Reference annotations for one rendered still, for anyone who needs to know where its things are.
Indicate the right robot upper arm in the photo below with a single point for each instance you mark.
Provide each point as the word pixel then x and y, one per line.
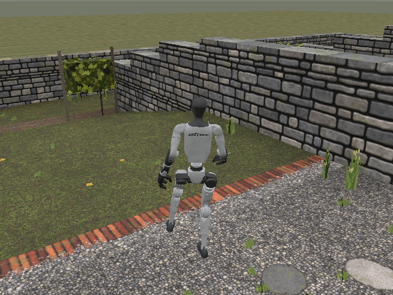
pixel 217 130

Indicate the left robot upper arm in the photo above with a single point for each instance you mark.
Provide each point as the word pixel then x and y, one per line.
pixel 175 140

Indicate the robot left hand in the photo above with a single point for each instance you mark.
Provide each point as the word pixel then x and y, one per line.
pixel 161 180

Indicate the robot head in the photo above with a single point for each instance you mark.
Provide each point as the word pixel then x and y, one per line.
pixel 199 106

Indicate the right robot foot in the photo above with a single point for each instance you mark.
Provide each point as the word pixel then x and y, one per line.
pixel 204 252

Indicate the robot right hand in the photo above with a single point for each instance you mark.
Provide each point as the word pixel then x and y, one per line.
pixel 217 158

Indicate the robot right forearm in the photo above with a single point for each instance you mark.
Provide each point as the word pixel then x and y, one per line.
pixel 223 158

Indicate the robot left forearm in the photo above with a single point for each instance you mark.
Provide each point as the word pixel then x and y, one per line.
pixel 167 164

